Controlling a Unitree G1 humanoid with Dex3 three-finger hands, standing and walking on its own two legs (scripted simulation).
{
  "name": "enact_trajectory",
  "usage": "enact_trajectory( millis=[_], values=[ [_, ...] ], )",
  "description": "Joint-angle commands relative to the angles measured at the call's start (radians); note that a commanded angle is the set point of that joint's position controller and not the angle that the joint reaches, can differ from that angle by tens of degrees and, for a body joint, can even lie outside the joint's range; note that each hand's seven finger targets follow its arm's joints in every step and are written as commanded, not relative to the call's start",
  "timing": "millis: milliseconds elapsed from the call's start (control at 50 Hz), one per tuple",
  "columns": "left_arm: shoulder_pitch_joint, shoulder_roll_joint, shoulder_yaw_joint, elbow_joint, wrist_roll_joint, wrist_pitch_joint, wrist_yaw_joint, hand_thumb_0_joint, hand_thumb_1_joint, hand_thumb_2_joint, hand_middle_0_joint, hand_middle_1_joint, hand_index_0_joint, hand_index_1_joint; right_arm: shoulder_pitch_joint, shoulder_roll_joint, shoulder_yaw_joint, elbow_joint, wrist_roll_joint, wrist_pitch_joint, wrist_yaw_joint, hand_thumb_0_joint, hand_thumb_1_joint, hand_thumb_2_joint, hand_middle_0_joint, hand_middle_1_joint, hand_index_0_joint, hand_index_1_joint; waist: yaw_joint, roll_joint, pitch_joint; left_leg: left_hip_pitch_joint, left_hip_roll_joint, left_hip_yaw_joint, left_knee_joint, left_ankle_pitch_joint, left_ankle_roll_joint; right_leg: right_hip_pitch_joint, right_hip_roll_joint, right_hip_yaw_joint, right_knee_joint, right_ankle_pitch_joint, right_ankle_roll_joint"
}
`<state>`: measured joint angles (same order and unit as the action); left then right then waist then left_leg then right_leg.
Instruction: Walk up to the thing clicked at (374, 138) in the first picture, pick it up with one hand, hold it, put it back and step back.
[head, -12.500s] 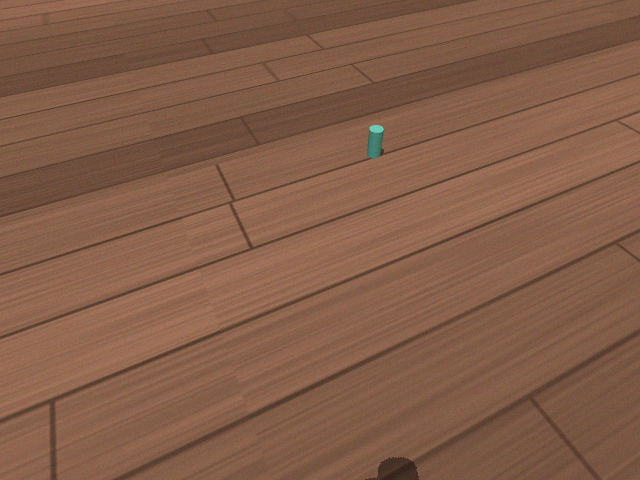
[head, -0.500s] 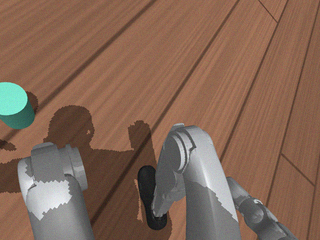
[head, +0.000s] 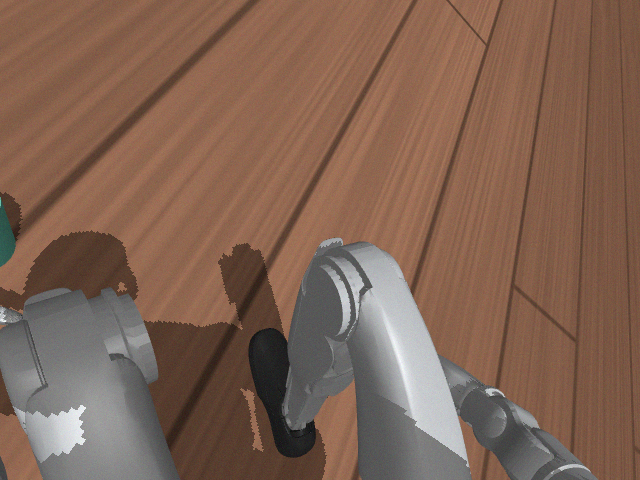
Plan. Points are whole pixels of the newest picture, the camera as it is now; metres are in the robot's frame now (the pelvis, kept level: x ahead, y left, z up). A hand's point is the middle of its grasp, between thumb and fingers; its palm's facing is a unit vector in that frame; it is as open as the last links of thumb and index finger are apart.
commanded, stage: close in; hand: left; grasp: from the side
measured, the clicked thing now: out of the picture +0.43 +0.28 -0.20
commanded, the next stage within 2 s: rest palm in 0.02 s
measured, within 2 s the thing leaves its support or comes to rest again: leaves its support in 1.36 s
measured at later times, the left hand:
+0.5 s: hand out of the picture +0.41 +0.27 -0.18, palm faces +0.30 -0.96 +0.01, open 13.9 cm
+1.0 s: hand out of the picture +0.42 +0.28 -0.18, palm faces +0.32 -0.95 -0.01, open 9.7 cm
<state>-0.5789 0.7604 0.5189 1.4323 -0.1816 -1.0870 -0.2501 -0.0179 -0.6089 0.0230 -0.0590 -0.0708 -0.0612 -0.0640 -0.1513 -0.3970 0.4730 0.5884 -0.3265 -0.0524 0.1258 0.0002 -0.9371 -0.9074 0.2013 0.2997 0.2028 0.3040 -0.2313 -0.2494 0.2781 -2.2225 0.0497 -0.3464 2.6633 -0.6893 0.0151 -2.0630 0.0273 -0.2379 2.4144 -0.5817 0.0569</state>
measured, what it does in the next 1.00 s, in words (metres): stands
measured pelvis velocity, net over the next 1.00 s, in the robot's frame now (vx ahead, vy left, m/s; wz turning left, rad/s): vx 0.00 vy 0.00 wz -0.03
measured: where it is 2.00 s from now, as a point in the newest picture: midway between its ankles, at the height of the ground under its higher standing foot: (212, 454)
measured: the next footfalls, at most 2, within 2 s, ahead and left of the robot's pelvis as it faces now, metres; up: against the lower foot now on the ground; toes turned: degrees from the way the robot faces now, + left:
none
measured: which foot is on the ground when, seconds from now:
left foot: down 0.00-1.00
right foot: down 0.00-1.00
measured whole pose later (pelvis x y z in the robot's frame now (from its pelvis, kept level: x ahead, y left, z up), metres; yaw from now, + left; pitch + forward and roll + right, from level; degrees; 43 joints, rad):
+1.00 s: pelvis +0.00 +0.00 +0.00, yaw -2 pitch +10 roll -18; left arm -0.64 0.85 0.46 1.50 -0.10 -1.15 -0.02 -0.02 -0.14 0.77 -0.65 -0.87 -0.69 -0.88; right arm -0.19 -0.38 0.55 0.56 -0.38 0.01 0.14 0.00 -0.89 -0.90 0.20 0.30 0.20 0.30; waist -0.25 -0.30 0.34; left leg -2.21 0.05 -0.40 2.68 -0.71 0.01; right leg -2.04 0.05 -0.28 2.39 -0.58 0.07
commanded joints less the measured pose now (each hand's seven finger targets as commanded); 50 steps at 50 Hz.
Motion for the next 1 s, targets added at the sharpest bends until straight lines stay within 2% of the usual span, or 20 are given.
enact_trajectory(
  millis=[0, 20, 40, 60, 80, 100, 140, 240, 300, 320, 360, 420, 440, 520, 580, 660, 700, 800, 920, 980],
  values=[
    [-0.195, 0.179, -0.006, -0.117, 0.011, -0.1, 0.048, 0.0, -0.543, 0.073, -0.055, -0.072, -0.058, -0.066, -0.002, -0.342, -0.114, -0.038, -0.016, 0.012, -0.019, 0.0, -0.922, -0.904, 0.199, 0.3, 0.199, 0.3, -0.086, 0.488, -0.519, 0.349, 0.03, 0.078, -0.352, 0.011, -0.038, 0.233, 0.047, -0.1, -0.166, 0.066, -0.06],
    [-0.191, 0.176, 0.0, -0.115, 0.012, -0.105, 0.058, 0.0, -0.547, 0.08, -0.057, -0.077, -0.06, -0.071, -0.003, -0.341, -0.11, -0.038, -0.019, 0.014, -0.018, 0.0, -0.921, -0.904, 0.199, 0.3, 0.199, 0.3, -0.089, 0.486, -0.534, 0.361, 0.03, 0.073, -0.349, 0.028, -0.041, 0.24, 0.048, -0.104, -0.162, 0.08, -0.059],
    [-0.2, 0.177, -0.012, -0.114, 0.018, -0.11, 0.069, 0.0, -0.526, 0.085, -0.053, -0.076, -0.057, -0.069, -0.008, -0.344, -0.107, -0.039, -0.022, 0.014, -0.017, 0.0, -0.918, -0.904, 0.199, 0.3, 0.199, 0.3, -0.094, 0.506, -0.512, 0.36, 0.03, 0.072, -0.354, 0.027, -0.042, 0.233, 0.047, -0.106, -0.159, 0.08, -0.06],
    [-0.188, 0.175, -0.003, -0.111, 0.022, -0.112, 0.08, 0.0, -0.527, 0.089, -0.058, -0.074, -0.058, -0.071, -0.007, -0.342, -0.105, -0.041, -0.024, 0.017, -0.016, 0.0, -0.922, -0.905, 0.199, 0.3, 0.199, 0.3, -0.09, 0.503, -0.521, 0.377, 0.032, 0.067, -0.357, 0.043, -0.045, 0.239, 0.047, -0.107, -0.157, 0.092, -0.06],
    [-0.185, 0.179, -0.013, -0.108, 0.033, -0.114, 0.088, 0.0, -0.532, 0.091, -0.054, -0.073, -0.055, -0.07, -0.011, -0.343, -0.106, -0.038, -0.025, 0.021, -0.016, 0.0, -0.921, -0.905, 0.199, 0.3, 0.199, 0.3, -0.089, 0.517, -0.516, 0.386, 0.034, 0.064, -0.362, 0.048, -0.049, 0.228, 0.047, -0.109, -0.154, 0.095, -0.061],
    [-0.196, 0.167, -0.023, -0.109, 0.035, -0.118, 0.095, 0.0, -0.514, 0.107, -0.052, -0.076, -0.05, -0.075, -0.006, -0.344, -0.102, -0.037, -0.031, 0.023, -0.013, 0.0, -0.921, -0.906, 0.199, 0.3, 0.199, 0.3, -0.105, 0.526, -0.525, 0.39, 0.033, 0.061, -0.357, 0.058, -0.05, 0.244, 0.048, -0.112, -0.152, 0.105, -0.059],
    [-0.178, 0.172, -0.026, -0.102, 0.043, -0.123, 0.108, 0.0, -0.452, 0.149, -0.125, -0.102, -0.112, -0.111, -0.014, -0.347, -0.099, -0.041, -0.032, 0.029, -0.013, 0.0, -0.91, -0.906, 0.199, 0.3, 0.199, 0.3, -0.099, 0.525, -0.51, 0.392, 0.035, 0.054, -0.364, 0.057, -0.052, 0.236, 0.049, -0.119, -0.148, 0.107, -0.06],
    [-0.18, 0.173, -0.034, -0.083, 0.05, -0.133, 0.147, 0.0, -0.345, 0.221, -0.145, -0.139, -0.13, -0.151, -0.013, -0.343, -0.083, -0.043, -0.041, 0.041, -0.007, 0.0, -0.905, -0.906, 0.199, 0.3, 0.199, 0.3, -0.11, 0.5, -0.51, 0.378, 0.031, 0.057, -0.342, 0.068, -0.046, 0.265, 0.055, -0.121, -0.161, 0.122, -0.056],
    [-0.199, 0.189, -0.032, -0.096, 0.048, -0.146, 0.168, 0.0, -0.15, 0.337, -0.31, -0.288, -0.297, -0.295, -0.024, -0.339, -0.073, -0.045, -0.044, 0.04, -0.005, 0.0, -0.901, -0.901, 0.199, 0.299, 0.199, 0.299, -0.116, 0.486, -0.51, 0.353, 0.028, 0.063, -0.326, 0.051, -0.038, 0.278, 0.059, -0.121, -0.17, 0.113, -0.053],
    [-0.199, 0.174, -0.038, -0.097, 0.047, -0.147, 0.171, 0.0, -0.115, 0.365, -0.318, -0.304, -0.305, -0.312, -0.015, -0.338, -0.074, -0.038, -0.048, 0.041, -0.005, 0.0, -0.898, -0.901, 0.199, 0.299, 0.199, 0.299, -0.121, 0.486, -0.528, 0.375, 0.029, 0.066, -0.318, 0.072, -0.039, 0.29, 0.061, -0.117, -0.174, 0.133, -0.051],
    [-0.214, 0.196, -0.039, -0.097, 0.056, -0.153, 0.179, 0.0, -0.034, 0.403, -0.348, -0.337, -0.337, -0.342, -0.023, -0.342, -0.071, -0.04, -0.047, 0.044, -0.005, 0.0, -0.892, -0.899, 0.199, 0.299, 0.199, 0.299, -0.121, 0.494, -0.515, 0.371, 0.033, 0.054, -0.328, 0.068, -0.042, 0.271, 0.061, -0.125, -0.166, 0.126, -0.055],
    [-0.2, 0.199, -0.044, -0.085, 0.069, -0.149, 0.188, 0.0, 0.061, 0.463, -0.404, -0.389, -0.391, -0.395, -0.023, -0.342, -0.069, -0.038, -0.05, 0.05, -0.007, 0.0, -0.888, -0.898, 0.2, 0.299, 0.199, 0.299, -0.12, 0.508, -0.511, 0.384, 0.037, 0.052, -0.333, 0.076, -0.045, 0.273, 0.064, -0.124, -0.165, 0.134, -0.056],
    [-0.212, 0.193, -0.048, -0.078, 0.068, -0.149, 0.193, 0.0, 0.106, 0.478, -0.425, -0.406, -0.413, -0.41, -0.028, -0.343, -0.069, -0.039, -0.049, 0.05, -0.006, 0.0, -0.888, -0.898, 0.2, 0.299, 0.199, 0.299, -0.126, 0.503, -0.494, 0.368, 0.036, 0.05, -0.337, 0.052, -0.044, 0.262, 0.063, -0.128, -0.168, 0.115, -0.056],
    [-0.205, 0.205, -0.039, -0.078, 0.069, -0.144, 0.205, 0.0, 0.234, 0.571, -0.514, -0.498, -0.502, -0.502, -0.024, -0.341, -0.063, -0.039, -0.051, 0.055, -0.006, 0.0, -0.883, -0.897, 0.2, 0.299, 0.199, 0.299, -0.124, 0.497, -0.507, 0.375, 0.038, 0.046, -0.332, 0.069, -0.043, 0.278, 0.067, -0.129, -0.171, 0.129, -0.054],
    [-0.204, 0.213, -0.05, -0.071, 0.084, -0.138, 0.216, 0.0, 0.309, 0.648, -0.591, -0.576, -0.577, -0.582, -0.025, -0.343, -0.061, -0.042, -0.051, 0.06, -0.005, 0.0, -0.88, -0.896, 0.2, 0.299, 0.199, 0.299, -0.125, 0.514, -0.491, 0.387, 0.043, 0.035, -0.348, 0.077, -0.048, 0.269, 0.066, -0.134, -0.161, 0.134, -0.056],
    [-0.23, 0.204, -0.051, -0.072, 0.082, -0.138, 0.221, 0.0, 0.449, 0.755, -0.707, -0.694, -0.695, -0.697, -0.022, -0.347, -0.062, -0.04, -0.051, 0.064, -0.004, 0.0, -0.878, -0.896, 0.2, 0.299, 0.199, 0.299, -0.143, 0.502, -0.478, 0.386, 0.044, 0.029, -0.346, 0.065, -0.047, 0.256, 0.064, -0.136, -0.165, 0.132, -0.053],
    [-0.25, 0.218, -0.057, -0.066, 0.086, -0.137, 0.227, 0.0, 0.365, 0.816, -0.788, -0.795, -0.78, -0.798, -0.024, -0.345, -0.056, -0.041, -0.053, 0.066, -0.005, 0.0, -0.884, -0.897, 0.199, 0.299, 0.199, 0.299, -0.147, 0.499, -0.479, 0.37, 0.041, 0.035, -0.336, 0.049, -0.042, 0.261, 0.067, -0.134, -0.175, 0.122, -0.052],
    [-0.256, 0.208, -0.066, -0.061, 0.097, -0.138, 0.236, 0.0, 0.388, 0.938, -0.909, -0.931, -0.901, -0.937, -0.026, -0.346, -0.057, -0.043, -0.054, 0.069, -0.002, 0.0, -0.882, -0.897, 0.199, 0.299, 0.199, 0.299, -0.152, 0.509, -0.458, 0.39, 0.047, 0.019, -0.359, 0.05, -0.047, 0.247, 0.064, -0.14, -0.167, 0.121, -0.053],
    [-0.268, 0.213, -0.053, -0.059, 0.084, -0.136, 0.239, 0.0, 0.437, 1.12, -1.056, -1.121, -1.051, -1.129, -0.022, -0.343, -0.052, -0.04, -0.056, 0.07, -0.004, 0.0, -0.882, -0.898, 0.199, 0.299, 0.199, 0.299, -0.153, 0.496, -0.49, 0.39, 0.043, 0.034, -0.335, 0.071, -0.042, 0.275, 0.069, -0.133, -0.181, 0.141, -0.051],
    [-0.276, 0.209, -0.061, -0.052, 0.085, -0.135, 0.238, 0.0, 0.412, 1.203, -1.137, -1.225, -1.122, -1.248, -0.025, -0.35, -0.052, -0.035, -0.056, 0.071, -0.005, 0.0, -0.91, -0.906, 0.2, 0.3, 0.2, 0.3, -0.161, 0.509, -0.464, 0.391, 0.047, 0.02, -0.349, 0.062, -0.046, 0.256, 0.066, -0.138, -0.174, 0.136, -0.053]
  ],
)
